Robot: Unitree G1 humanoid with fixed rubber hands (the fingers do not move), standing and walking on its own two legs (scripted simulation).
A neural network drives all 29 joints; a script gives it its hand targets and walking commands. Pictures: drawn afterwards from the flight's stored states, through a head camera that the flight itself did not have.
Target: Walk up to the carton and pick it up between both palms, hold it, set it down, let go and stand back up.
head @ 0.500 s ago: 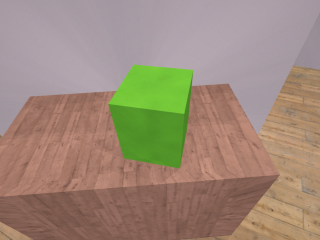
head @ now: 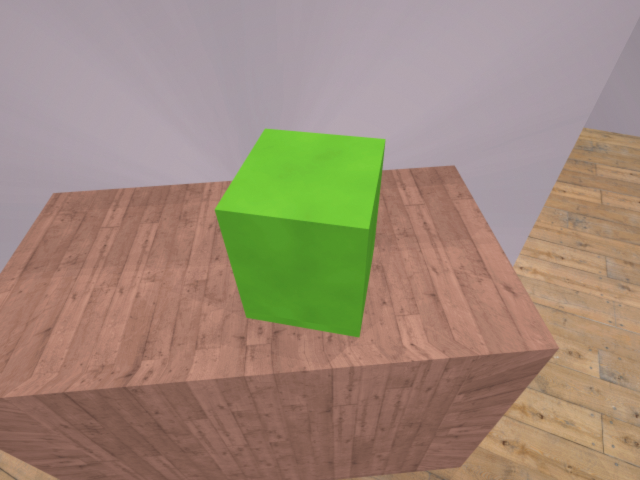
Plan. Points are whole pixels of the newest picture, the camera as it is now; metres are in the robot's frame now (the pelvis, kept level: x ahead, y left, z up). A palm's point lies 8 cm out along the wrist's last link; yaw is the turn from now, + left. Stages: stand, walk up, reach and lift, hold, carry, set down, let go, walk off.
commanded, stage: stand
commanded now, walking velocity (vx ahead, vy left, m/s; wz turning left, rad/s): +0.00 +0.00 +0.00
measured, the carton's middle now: (312, 233) +0.50 +0.03 +0.03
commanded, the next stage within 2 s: none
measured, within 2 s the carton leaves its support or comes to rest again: neither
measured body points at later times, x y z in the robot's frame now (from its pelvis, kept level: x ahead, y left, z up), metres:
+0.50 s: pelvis +0.01 +0.00 +0.00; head +0.00 +0.00 +0.45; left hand +0.00 +0.25 -0.15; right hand -0.01 -0.24 -0.15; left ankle +0.00 +0.13 -0.74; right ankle +0.03 -0.13 -0.74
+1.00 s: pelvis +0.01 +0.00 +0.00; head +0.01 +0.00 +0.45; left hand +0.01 +0.24 -0.15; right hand -0.01 -0.23 -0.15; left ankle +0.00 +0.13 -0.74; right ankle +0.03 -0.13 -0.74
